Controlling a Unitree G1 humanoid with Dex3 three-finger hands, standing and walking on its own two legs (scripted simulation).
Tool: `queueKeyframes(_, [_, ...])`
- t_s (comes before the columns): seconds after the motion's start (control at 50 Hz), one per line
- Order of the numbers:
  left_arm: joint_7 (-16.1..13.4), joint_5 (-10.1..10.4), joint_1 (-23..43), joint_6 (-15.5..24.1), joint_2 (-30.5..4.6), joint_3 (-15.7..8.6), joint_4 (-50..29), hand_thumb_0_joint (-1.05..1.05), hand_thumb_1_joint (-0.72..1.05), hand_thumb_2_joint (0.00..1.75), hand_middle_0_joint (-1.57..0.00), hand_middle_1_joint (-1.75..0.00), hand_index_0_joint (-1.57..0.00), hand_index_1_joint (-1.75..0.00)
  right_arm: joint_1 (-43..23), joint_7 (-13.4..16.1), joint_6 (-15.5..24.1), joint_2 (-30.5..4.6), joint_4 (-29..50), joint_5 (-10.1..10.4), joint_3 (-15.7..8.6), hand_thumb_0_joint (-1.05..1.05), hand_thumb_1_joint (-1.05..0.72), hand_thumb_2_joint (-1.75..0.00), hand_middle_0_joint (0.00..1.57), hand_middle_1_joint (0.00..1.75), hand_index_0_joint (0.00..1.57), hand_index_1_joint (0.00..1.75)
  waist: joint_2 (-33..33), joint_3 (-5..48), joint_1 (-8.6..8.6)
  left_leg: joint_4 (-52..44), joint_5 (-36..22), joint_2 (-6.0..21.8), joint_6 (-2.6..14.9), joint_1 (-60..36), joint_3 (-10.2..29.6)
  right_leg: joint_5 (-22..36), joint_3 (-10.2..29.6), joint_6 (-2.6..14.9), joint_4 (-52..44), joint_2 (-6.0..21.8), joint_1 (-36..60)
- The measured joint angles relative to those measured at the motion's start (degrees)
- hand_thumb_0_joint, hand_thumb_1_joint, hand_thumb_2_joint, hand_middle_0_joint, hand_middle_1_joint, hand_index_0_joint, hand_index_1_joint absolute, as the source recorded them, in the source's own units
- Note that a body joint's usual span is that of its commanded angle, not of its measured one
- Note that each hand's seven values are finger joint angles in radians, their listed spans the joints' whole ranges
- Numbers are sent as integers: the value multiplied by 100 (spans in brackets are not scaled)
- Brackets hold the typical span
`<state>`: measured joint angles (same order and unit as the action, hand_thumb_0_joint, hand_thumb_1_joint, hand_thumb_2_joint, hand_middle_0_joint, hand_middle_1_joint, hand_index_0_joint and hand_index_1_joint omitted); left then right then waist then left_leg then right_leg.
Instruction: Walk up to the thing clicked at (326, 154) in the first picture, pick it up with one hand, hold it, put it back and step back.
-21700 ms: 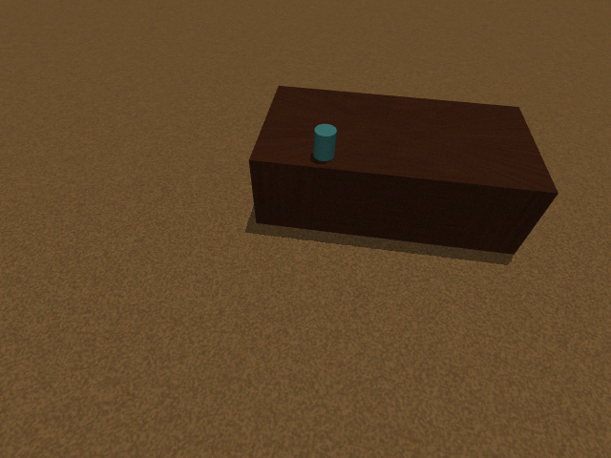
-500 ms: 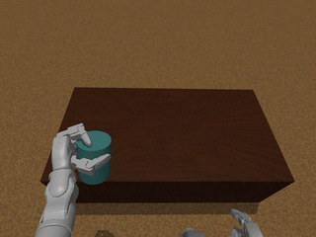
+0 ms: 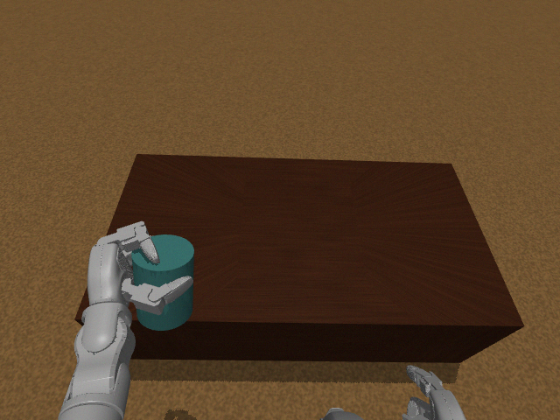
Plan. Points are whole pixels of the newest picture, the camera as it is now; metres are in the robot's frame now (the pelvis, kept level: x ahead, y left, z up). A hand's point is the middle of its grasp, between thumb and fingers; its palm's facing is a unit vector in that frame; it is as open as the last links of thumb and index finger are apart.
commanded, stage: hold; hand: left
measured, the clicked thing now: (164, 282) +0.32 +0.17 +0.00
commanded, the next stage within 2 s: crouch in 1.40 s
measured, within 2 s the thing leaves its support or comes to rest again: neither
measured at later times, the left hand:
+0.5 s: hand (156, 261) +0.33 +0.18 +0.04, palm faces +0.16 -0.99 -0.01, open 7.2 cm
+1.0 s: hand (161, 260) +0.33 +0.17 +0.04, palm faces +0.14 -0.99 -0.02, open 7.2 cm
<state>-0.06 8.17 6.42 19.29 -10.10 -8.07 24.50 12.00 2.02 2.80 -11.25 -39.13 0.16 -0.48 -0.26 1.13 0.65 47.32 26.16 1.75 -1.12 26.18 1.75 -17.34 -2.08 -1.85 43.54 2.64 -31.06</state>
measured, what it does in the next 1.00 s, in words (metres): stands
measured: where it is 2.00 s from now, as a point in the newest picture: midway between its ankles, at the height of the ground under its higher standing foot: outside the picture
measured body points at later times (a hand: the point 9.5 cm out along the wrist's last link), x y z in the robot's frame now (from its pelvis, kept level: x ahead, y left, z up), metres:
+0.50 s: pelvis +0.00 +0.00 +0.00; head +0.04 +0.01 +0.45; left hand +0.31 +0.23 +0.05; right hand +0.14 -0.24 -0.10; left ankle -0.02 +0.13 -0.71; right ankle +0.05 -0.14 -0.71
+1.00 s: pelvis +0.00 +0.00 +0.00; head +0.04 +0.01 +0.45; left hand +0.31 +0.22 +0.05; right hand +0.14 -0.24 -0.11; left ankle -0.02 +0.13 -0.71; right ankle +0.05 -0.14 -0.71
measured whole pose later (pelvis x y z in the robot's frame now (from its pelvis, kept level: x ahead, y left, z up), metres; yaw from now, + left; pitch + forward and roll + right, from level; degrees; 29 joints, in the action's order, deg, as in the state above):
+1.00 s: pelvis +0.00 +0.00 +0.00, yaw +0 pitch +5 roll -1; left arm 0.0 8.0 6.3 19.4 -9.7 -6.7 24.1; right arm 12.8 1.4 2.8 -11.6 -39.2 0.1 -0.8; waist 0.4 1.4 0.7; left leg 47.1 26.3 1.6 -1.0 26.1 1.9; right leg -17.5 -2.2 -1.9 43.3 2.7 -30.9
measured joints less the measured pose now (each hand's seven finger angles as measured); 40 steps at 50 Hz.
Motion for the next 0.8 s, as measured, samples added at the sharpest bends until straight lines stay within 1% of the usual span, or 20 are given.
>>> queueKeyframes(0.1, [-1,-6,-82,24,5,70,-122,3,-47,102,-59,-110,-129,-143,39,-24,30,-3,1,-9,-15,1,-92,-90,20,30,20,30,30,5,-19,3,11,-7,12,4,-17,2,17,-16,-13,6,-2])
queueKeyframes(0.18, [-9,26,-116,15,52,83,-132,3,-48,102,-59,-110,-129,-143,66,-29,26,-2,-30,-7,-9,1,-92,-90,20,30,20,30,48,36,-18,14,28,-15,26,6,-7,-13,8,-28,-12,14,6])
queueKeyframes(0.34, [-39,-39,-143,-21,43,115,-224,3,-47,102,-59,-110,-129,-143,70,-8,21,25,-17,1,8,1,-91,-90,21,30,20,30,29,30,-15,-13,36,-16,29,-55,-11,-25,11,-32,-30,14,63])
queueKeyframes(0.48, [-46,-22,-31,1,48,58,-78,3,-47,102,-59,-110,-129,-143,31,-35,25,14,-4,-10,-18,1,-91,-90,21,30,20,30,21,28,-8,-1,30,-21,25,-9,-3,-26,5,-28,-13,20,17])
queueKeyframes(0.66, [-42,-53,-121,18,60,141,-174,3,-47,102,-58,-110,-129,-143,53,-43,21,-15,-3,-20,-27,1,-91,-90,20,30,20,30,25,5,-9,8,35,-17,19,8,14,-36,-12,-23,-5,18,7])
queueKeyframes(0.8, [-62,-52,-2,27,29,62,-79,3,-47,102,-58,-110,-129,-143,60,-18,-8,7,-30,-8,-6,1,-91,-90,20,30,20,30,24,45,8,-6,35,-15,12,-27,19,-45,-16,-15,-4,16,37])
